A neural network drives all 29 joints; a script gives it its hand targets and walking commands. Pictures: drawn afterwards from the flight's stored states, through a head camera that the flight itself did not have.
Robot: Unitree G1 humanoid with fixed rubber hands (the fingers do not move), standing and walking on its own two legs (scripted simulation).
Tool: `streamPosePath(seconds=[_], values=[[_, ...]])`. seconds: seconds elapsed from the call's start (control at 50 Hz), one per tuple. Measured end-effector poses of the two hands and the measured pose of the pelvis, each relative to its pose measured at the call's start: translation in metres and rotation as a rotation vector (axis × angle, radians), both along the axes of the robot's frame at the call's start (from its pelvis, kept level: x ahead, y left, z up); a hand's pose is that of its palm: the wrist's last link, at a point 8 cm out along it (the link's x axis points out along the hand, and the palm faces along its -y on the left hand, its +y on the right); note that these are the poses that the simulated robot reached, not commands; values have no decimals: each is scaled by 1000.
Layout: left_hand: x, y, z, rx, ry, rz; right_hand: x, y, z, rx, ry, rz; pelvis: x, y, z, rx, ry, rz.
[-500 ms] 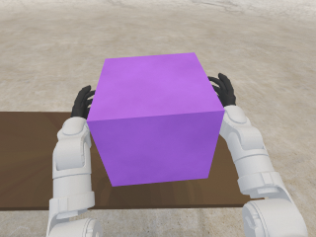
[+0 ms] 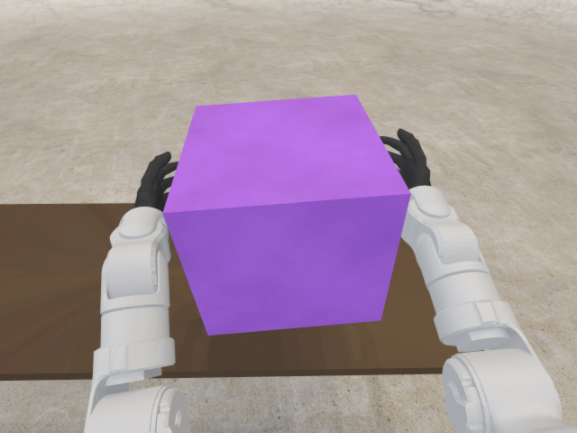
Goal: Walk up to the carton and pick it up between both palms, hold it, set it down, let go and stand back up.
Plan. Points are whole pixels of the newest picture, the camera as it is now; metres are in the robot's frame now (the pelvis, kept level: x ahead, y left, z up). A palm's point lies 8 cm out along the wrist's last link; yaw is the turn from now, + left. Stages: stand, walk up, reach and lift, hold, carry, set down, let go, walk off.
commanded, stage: hold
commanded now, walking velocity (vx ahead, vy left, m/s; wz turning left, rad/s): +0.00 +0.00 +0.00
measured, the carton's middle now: (285, 209) +0.41 +0.01 +0.15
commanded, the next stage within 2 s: none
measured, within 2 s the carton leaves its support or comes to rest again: neither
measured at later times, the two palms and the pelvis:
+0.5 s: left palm (158, 218) +0.35 +0.18 +0.18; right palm (416, 199) +0.36 -0.17 +0.20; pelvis +0.01 +0.01 +0.00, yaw +0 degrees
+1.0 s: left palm (150, 215) +0.35 +0.19 +0.19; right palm (409, 189) +0.37 -0.16 +0.21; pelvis +0.00 +0.00 +0.00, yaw +1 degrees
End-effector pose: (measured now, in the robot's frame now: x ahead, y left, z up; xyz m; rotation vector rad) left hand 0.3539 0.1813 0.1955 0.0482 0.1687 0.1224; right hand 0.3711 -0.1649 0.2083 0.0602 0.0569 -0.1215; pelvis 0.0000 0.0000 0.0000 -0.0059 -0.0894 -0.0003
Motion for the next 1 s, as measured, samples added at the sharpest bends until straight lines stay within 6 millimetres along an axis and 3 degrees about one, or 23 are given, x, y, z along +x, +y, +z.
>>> streamPosePath(seconds=[0.18, 0.38, 0.52, 0.7, 0.84, 1.0], values=[[2, 7, -13, -29, 19, -7, 0, 7, -4, -3, 22, -11, 6, -2, 0, -1, -6, 21], [-1, 0, -7, -2, -15, -25, -8, -1, 0, 5, -11, -24, 10, 3, -1, -5, -26, 11], [1, -5, -12, 6, 35, -31, -10, -6, -13, 28, 37, -37, 6, 5, -1, 1, -28, -3], [-6, 2, -4, -11, -7, 3, -6, 2, 2, -2, -6, -5, 2, 3, 0, -1, -11, 2], [-2, 7, -12, -26, 30, 1, -4, 6, -6, 7, 33, -12, 1, -1, 0, 1, -10, 10], [0, 5, -6, -20, -3, -15, -5, 5, 0, 0, 3, -14, 2, 1, -1, -2, -8, 11]])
